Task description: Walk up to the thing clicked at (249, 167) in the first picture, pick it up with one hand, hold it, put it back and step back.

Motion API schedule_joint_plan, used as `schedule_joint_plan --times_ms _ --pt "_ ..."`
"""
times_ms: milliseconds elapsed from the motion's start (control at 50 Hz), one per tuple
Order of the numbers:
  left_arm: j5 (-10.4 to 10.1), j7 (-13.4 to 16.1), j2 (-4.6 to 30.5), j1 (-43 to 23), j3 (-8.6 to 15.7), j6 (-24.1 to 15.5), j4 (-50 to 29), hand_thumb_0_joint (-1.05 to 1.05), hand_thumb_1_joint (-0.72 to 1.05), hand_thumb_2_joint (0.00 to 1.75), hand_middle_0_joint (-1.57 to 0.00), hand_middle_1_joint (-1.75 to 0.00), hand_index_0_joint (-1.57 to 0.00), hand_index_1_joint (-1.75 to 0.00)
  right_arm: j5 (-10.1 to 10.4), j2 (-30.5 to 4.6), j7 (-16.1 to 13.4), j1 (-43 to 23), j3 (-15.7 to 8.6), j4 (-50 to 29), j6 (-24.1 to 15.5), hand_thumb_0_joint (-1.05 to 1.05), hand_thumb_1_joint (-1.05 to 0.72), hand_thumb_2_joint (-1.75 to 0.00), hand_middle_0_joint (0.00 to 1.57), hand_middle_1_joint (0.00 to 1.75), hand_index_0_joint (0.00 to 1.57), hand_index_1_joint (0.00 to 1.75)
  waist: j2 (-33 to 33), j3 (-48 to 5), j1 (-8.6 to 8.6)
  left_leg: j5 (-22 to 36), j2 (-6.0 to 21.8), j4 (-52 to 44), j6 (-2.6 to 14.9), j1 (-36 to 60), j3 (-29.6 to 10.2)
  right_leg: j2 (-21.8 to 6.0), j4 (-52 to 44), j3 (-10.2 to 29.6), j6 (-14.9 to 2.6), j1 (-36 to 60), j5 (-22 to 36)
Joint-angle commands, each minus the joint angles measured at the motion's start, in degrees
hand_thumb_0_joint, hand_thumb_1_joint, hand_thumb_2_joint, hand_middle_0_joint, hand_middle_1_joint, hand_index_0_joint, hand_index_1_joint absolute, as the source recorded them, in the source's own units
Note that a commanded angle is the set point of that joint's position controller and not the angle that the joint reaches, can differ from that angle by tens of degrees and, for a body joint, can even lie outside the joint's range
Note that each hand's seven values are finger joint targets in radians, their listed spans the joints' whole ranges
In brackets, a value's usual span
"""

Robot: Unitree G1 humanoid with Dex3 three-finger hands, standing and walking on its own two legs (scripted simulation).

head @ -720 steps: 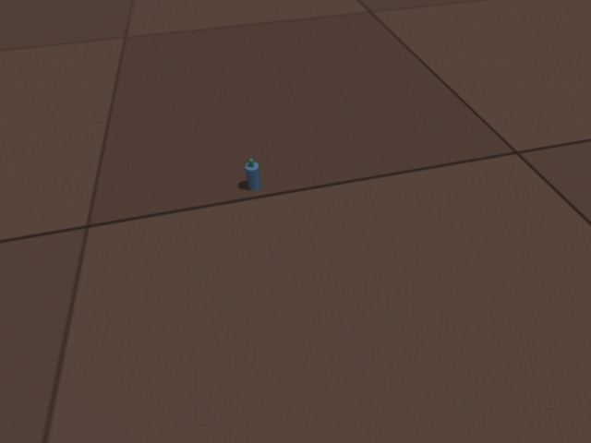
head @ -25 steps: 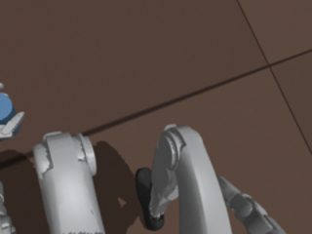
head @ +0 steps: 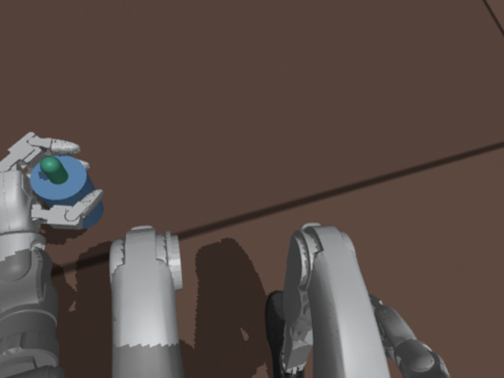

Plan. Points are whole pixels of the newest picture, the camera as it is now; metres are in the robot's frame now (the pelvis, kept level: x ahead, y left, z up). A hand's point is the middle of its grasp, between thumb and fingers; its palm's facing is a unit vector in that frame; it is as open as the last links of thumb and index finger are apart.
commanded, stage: settle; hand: left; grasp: from the side
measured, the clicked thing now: (68, 190) +0.37 +0.29 -0.08
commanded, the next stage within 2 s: lift in 0.94 s
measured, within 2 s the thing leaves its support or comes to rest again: neither
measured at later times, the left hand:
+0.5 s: hand (59, 166) +0.38 +0.27 +0.00, palm faces +0.24 -0.97 -0.05, open 9.0 cm
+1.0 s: hand (54, 158) +0.38 +0.27 +0.03, palm faces +0.24 -0.97 -0.04, open 9.0 cm
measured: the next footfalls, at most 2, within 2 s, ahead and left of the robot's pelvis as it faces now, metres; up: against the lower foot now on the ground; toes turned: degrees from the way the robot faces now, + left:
none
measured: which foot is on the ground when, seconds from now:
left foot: down 0.00-1.00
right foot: down 0.00-1.00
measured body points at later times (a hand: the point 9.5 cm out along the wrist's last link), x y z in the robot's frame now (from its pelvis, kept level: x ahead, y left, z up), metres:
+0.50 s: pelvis +0.01 -0.01 +0.04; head +0.21 +0.06 +0.43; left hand +0.36 +0.33 +0.01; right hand +0.20 -0.26 -0.09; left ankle +0.08 +0.13 -0.29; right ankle +0.10 -0.12 -0.29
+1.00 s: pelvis +0.00 -0.01 +0.06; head +0.19 +0.05 +0.46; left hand +0.36 +0.32 +0.03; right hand +0.18 -0.25 -0.07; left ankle +0.08 +0.13 -0.29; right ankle +0.10 -0.12 -0.29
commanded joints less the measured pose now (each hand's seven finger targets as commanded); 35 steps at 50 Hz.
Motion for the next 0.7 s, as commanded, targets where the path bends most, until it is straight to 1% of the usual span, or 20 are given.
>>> schedule_joint_plan --times_ms 0,20,60,100,120,160,200,240,260,280,320,360,380,400,440,480,540,600,660,680 --pt "-1.95 -1.46 11.41 -16.71 3.23 -4.38 -17.03 0.0 0.27 1.21 -1.21 -1.3 -1.2 -1.32 0.85 -13.31 -1.66 4.5 -6.91 -2.99 -1.4 0.0 -0.89 -0.9 0.2 0.3 0.2 0.3 14.58 -38.31 -0.44 4.95 -0.81 -17.87 2.13 24.78 5.93 2.31 -14.43 -1.54 -3.74 16.46 10.19" --pt "-2.43 -1.85 9.63 -13.99 2.83 -3.95 -14.9 0.0 0.26 1.21 -1.22 -1.31 -1.21 -1.33 0.97 -13.08 -1.73 4.43 -6.89 -3.61 -1.49 0.0 -0.89 -0.9 0.2 0.3 0.2 0.3 13.26 -38.52 -0.52 5.16 -0.89 -18.01 2.26 24.38 6.05 2.24 -15.09 -1.49 -3.53 17.69 10.25" --pt "-2.75 -2.33 11.67 -14.29 5.1 -3.54 -17.09 0.0 0.26 1.21 -1.22 -1.31 -1.21 -1.33 1.4 -12.99 -1.98 5.13 -7.61 -3.06 -1.7 0.0 -0.89 -0.9 0.2 0.3 0.2 0.3 12.65 -39.67 0.77 6.15 -0.9 -18.33 2.36 24.36 6.72 2.01 -15.67 -0.78 -3.38 18.95 10.65" --pt "-2.9 -3.07 9.12 -11.97 3.83 -2.55 -14.65 0.0 0.26 1.21 -1.22 -1.32 -1.22 -1.33 1.75 -12.65 -2.09 4.89 -7.86 -3.55 -1.85 0.0 -0.89 -0.9 0.2 0.3 0.2 0.3 11.45 -40.05 0.49 7.22 -0.89 -18.65 2.47 24.2 7.11 1.83 -16.09 -0.34 -3.28 20.05 11.3" --pt "-3.03 -3.12 8.32 -11.18 4.51 -2.21 -13.83 0.0 0.24 1.23 -1.23 -1.33 -1.22 -1.35 1.94 -12.57 -2.21 4.9 -8.23 -3.95 -2.0 0.0 -0.9 -0.9 0.2 0.3 0.2 0.3 10.13 -40.49 0.82 7.59 -0.83 -18.91 2.46 24.58 7.14 1.8 -16.32 -0.34 -3.3 20.17 11.43" --pt "-3.02 -2.97 12.16 -16.3 6.78 -2.64 -20.96 0.0 0.2 1.23 -1.23 -1.33 -1.22 -1.35 2.07 -12.16 -2.53 6.17 -8.79 -2.77 -1.98 0.0 -0.89 -0.9 0.2 0.3 0.2 0.3 12.74 -43.2 2.09 9.2 -0.78 -19.21 2.29 26.55 7.64 1.62 -16.32 0.39 -3.42 21.19 12.69" --pt "-3.07 -3.52 9.3 -11.95 5.57 -1.34 -17.69 0.0 0.21 1.22 -1.24 -1.33 -1.24 -1.35 2.44 -12.0 -2.69 6.31 -9.2 -3.29 -2.16 0.0 -0.9 -0.9 0.2 0.3 0.2 0.3 10.86 -42.99 1.62 9.77 -0.83 -19.74 2.48 26.79 7.87 1.53 -17.27 0.46 -3.26 21.75 12.93" --pt "-3.14 -3.94 7.85 -12.63 4.96 -0.86 -16.62 0.0 0.2 1.24 -1.25 -1.34 -1.24 -1.37 2.57 -11.67 -2.91 6.32 -9.47 -2.77 -2.37 0.0 -0.9 -0.9 0.2 0.3 0.2 0.3 9.99 -41.97 1.24 10.2 -0.76 -19.84 2.63 26.22 8.07 1.43 -17.8 0.85 -3.12 22.19 13.46" --pt "-2.88 -3.72 9.9 -14.49 6.56 -0.94 -19.26 0.0 0.2 1.24 -1.25 -1.34 -1.24 -1.36 2.52 -11.66 -3.04 6.84 -9.91 -2.49 -2.55 0.0 -0.9 -0.9 0.2 0.3 0.2 0.3 10.18 -43.64 1.91 10.74 -0.75 -19.81 2.66 26.75 8.16 1.46 -18.05 1.13 -3.1 22.88 13.91" --pt "-2.8 -4.04 7.75 -11.35 5.41 -0.19 -15.66 0.0 0.19 1.22 -1.25 -1.33 -1.24 -1.35 2.71 -11.77 -3.13 6.1 -10.04 -2.83 -2.64 0.0 -0.9 -0.9 0.2 0.3 0.2 0.3 9.61 -42.7 1.78 10.93 -0.77 -20.23 2.75 27.3 8.22 1.33 -18.07 0.93 -3.16 21.99 13.75" --pt "-2.64 -3.98 8.9 -15.3 6.06 -0.2 -19.65 0.0 0.2 1.22 -1.25 -1.33 -1.24 -1.36 2.64 -11.56 -3.32 7.02 -10.4 -2.57 -2.67 0.0 -0.9 -0.9 0.2 0.3 0.2 0.3 10.65 -44.07 2.0 11.34 -0.61 -20.69 2.58 28.67 8.3 1.29 -18.41 1.12 -3.21 22.47 14.04" --pt "-2.49 -4.14 7.87 -13.49 5.43 0.42 -18.69 0.0 0.17 1.23 -1.26 -1.34 -1.25 -1.37 2.82 -11.58 -3.51 6.64 -10.65 -2.62 -2.69 0.0 -0.9 -0.9 0.2 0.3 0.2 0.3 11.6 -43.25 2.22 10.75 -0.75 -21.94 2.47 29.8 8.31 1.21 -18.8 0.93 -3.48 21.0 13.09" --pt "-2.38 -3.92 9.23 -15.94 6.21 0.26 -21.98 0.0 0.16 1.24 -1.27 -1.35 -1.26 -1.37 2.91 -11.27 -3.53 6.85 -10.78 -2.71 -2.83 0.0 -0.9 -0.9 0.2 0.3 0.2 0.3 11.97 -44.22 2.6 9.98 -0.8 -22.47 2.36 29.85 8.42 1.2 -18.99 1.04 -3.66 21.34 12.23" --pt "-2.18 -3.85 8.08 -13.09 6.13 0.7 -18.8 0.0 0.18 1.25 -1.27 -1.35 -1.26 -1.38 3.03 -11.33 -3.65 6.74 -10.97 -2.63 -2.8 0.0 -0.9 -0.9 0.2 0.3 0.2 0.3 11.55 -42.61 2.73 9.19 -0.84 -23.17 2.35 30.19 8.4 1.19 -19.38 0.9 -3.72 20.32 11.22" --pt "-2.09 -3.92 7.05 -14.6 5.13 0.64 -19.12 0.0 0.2 1.27 -1.28 -1.37 -1.27 -1.39 3.07 -11.07 -3.65 6.84 -10.94 -2.53 -3.14 0.0 -0.9 -0.9 0.2 0.3 0.2 0.3 11.14 -42.49 2.03 8.6 -0.86 -23.6 2.37 29.87 8.33 1.14 -19.54 0.8 -3.75 20.57 10.76" --pt "-1.88 -3.99 8.55 -16.15 5.88 0.52 -20.04 0.0 0.21 1.26 -1.28 -1.36 -1.27 -1.39 3.19 -10.98 -3.83 7.01 -11.16 -2.28 -3.34 0.0 -0.9 -0.9 0.2 0.3 0.2 0.3 11.29 -43.34 2.31 8.95 -0.92 -23.8 2.44 30.47 8.51 1.05 -19.71 1.07 -3.79 20.87 11.0" --pt "-1.67 -4.36 6.31 -15.58 4.41 1.0 -18.27 0.0 0.21 1.27 -1.29 -1.37 -1.28 -1.4 3.3 -10.92 -3.92 7.02 -11.42 -2.55 -3.57 0.0 -0.9 -0.9 0.2 0.3 0.2 0.3 11.22 -42.05 1.53 8.15 -0.93 -24.89 2.36 31.29 8.37 1.0 -20.24 0.89 -3.91 19.34 10.05" --pt "-1.19 -4.16 7.43 -16.65 5.22 1.04 -17.74 0.0 0.22 1.28 -1.28 -1.37 -1.27 -1.39 3.2 -10.82 -4.04 7.3 -11.54 -2.01 -3.88 0.0 -0.9 -0.9 0.2 0.3 0.2 0.3 11.94 -41.88 2.24 7.8 -0.98 -25.61 2.26 32.38 8.71 0.86 -20.93 1.2 -3.97 19.29 9.57" --pt "-1.12 -4.5 6.54 -17.97 4.23 0.85 -17.48 0.0 0.25 1.27 -1.28 -1.36 -1.27 -1.38 3.32 -10.78 -4.14 7.3 -11.61 -2.34 -4.18 0.0 -0.89 -0.9 0.2 0.3 0.2 0.3 11.4 -41.86 1.49 6.56 -1.12 -26.1 2.38 32.64 8.74 0.72 -21.65 1.29 -4.0 18.86 8.54" --pt "-1.04 -4.33 7.5 -19.05 4.98 0.6 -18.44 0.0 0.23 1.26 -1.28 -1.35 -1.27 -1.37 3.32 -10.64 -4.18 7.47 -11.61 -2.3 -4.27 0.0 -0.9 -0.9 0.2 0.3 0.2 0.3 12.3 -42.09 2.1 5.68 -1.11 -26.79 2.19 33.15 8.7 0.65 -21.58 1.31 -4.16 18.37 7.59"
